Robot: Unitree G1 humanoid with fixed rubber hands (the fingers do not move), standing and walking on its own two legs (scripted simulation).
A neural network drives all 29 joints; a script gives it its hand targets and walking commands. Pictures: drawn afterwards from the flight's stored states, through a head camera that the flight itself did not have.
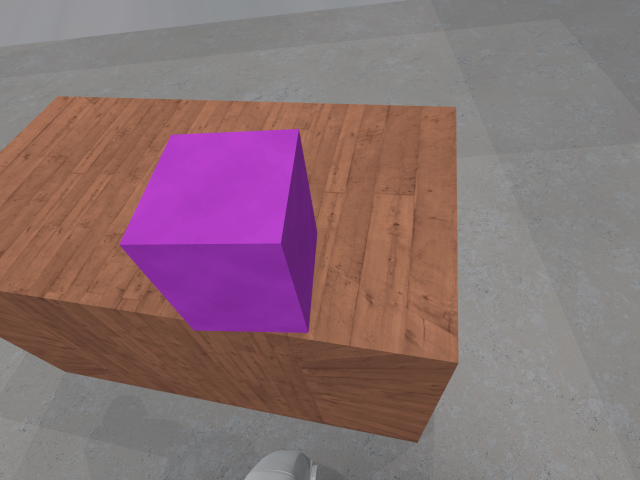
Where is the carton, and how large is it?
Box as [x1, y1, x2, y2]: [119, 129, 316, 332]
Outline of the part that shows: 298,129 178,134 170,136 119,244 194,330 308,332 316,242 316,228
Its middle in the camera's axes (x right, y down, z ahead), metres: -0.12 +0.00 +0.62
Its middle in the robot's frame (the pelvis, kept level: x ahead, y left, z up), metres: +0.45 +0.18 +0.00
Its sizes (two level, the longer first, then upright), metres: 0.210 0.200 0.250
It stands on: a pedestal, 0.65 m high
